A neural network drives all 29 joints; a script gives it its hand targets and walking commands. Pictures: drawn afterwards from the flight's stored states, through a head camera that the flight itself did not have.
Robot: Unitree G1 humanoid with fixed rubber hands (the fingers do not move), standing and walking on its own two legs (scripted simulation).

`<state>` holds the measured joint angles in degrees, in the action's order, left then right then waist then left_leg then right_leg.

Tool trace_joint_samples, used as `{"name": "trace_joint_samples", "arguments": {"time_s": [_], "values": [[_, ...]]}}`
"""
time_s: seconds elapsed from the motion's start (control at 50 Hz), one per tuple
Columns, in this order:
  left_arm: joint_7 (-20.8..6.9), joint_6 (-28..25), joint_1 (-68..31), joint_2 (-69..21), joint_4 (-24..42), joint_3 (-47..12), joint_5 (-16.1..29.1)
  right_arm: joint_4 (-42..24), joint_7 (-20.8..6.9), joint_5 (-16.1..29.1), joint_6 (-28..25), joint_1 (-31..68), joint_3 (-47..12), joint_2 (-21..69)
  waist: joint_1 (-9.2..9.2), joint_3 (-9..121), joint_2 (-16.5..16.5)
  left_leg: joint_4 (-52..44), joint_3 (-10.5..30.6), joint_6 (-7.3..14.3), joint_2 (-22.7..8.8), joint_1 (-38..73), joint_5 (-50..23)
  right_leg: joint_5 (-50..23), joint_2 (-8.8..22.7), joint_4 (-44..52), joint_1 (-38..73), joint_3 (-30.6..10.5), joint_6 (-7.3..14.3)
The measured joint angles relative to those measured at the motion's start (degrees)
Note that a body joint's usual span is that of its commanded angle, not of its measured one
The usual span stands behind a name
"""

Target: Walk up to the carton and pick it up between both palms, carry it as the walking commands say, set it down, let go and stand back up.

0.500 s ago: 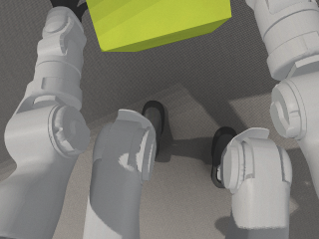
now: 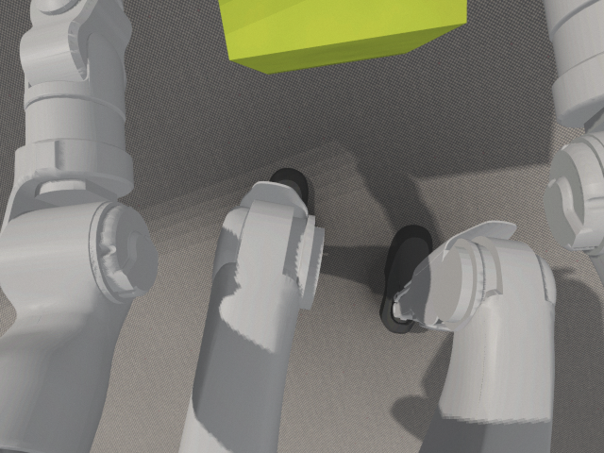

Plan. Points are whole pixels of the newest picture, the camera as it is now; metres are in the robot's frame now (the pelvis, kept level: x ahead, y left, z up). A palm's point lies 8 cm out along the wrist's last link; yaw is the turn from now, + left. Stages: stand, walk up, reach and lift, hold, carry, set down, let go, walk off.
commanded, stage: set down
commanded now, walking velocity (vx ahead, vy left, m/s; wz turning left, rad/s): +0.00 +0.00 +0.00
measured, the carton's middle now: out of the picture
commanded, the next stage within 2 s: let go in 0.94 s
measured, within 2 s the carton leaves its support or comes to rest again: neither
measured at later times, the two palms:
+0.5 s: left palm out of the picture +0.51 +0.31 +0.01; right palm out of the picture +0.63 -0.06 +0.02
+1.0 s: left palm out of the picture +0.49 +0.31 +0.14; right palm out of the picture +0.62 -0.05 +0.14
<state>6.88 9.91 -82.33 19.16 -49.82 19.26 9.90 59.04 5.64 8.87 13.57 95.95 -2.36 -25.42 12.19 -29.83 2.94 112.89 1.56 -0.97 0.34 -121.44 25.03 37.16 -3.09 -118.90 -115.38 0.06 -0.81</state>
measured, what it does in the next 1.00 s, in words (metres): rises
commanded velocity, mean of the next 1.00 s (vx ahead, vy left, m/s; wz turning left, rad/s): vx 0.00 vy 0.00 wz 0.00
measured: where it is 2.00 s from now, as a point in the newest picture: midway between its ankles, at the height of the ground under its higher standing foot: (339, 270)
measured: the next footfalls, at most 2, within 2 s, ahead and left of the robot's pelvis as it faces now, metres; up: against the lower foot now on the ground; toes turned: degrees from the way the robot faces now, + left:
none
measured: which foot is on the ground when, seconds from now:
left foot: down 0.00-1.00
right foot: down 0.00-1.00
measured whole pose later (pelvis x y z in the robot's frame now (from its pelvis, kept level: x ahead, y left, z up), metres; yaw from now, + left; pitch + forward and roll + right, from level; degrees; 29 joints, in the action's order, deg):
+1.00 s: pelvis +0.07 +0.01 +0.24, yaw +0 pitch +47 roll -2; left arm -2.0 10.0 -56.4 9.0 -44.1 28.1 -4.2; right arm 57.0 0.0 -6.0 12.9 70.2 12.6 -14.9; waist 11.4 4.6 3.6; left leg 55.0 1.8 -0.1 0.4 -88.6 13.1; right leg 21.1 -4.3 -58.4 -84.0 -4.1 -1.3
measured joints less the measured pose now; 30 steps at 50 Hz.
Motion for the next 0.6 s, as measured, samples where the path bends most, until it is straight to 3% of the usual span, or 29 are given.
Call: {"name": "trace_joint_samples", "arguments": {"time_s": [0.12,0.3,0.6], "values": [[0.6,3.8,0.1,-0.1,2.3,-2.0,-0.5,3.5,-2.1,-2.3,1.8,0.7,4.3,-1.2,0.18,2.3,-0.1,-4.5,0.9,0.1,0.9,3.6,-1.1,-1.1,0.0,5.2,4.1,0.5,-0.3],[-0.3,5.2,5.4,-3.2,1.3,2.3,-5.2,3.3,-4.5,-4.9,2.8,-5.4,6.0,0.4,-0.16,17.8,-0.2,-13.7,0.5,1.0,0.8,2.9,-2.6,-3.7,-0.9,15.2,3.0,-0.8,-1.3],[-3.6,3.7,16.1,-8.3,4.9,7.8,-9.4,0.4,-4.8,-10.1,2.2,-15.2,10.0,5.0,-0.67,30.3,0.9,-32.2,-0.9,1.0,0.4,13.2,-4.6,-7.3,-1.2,33.5,11.8,-3.5,-1.0]]}}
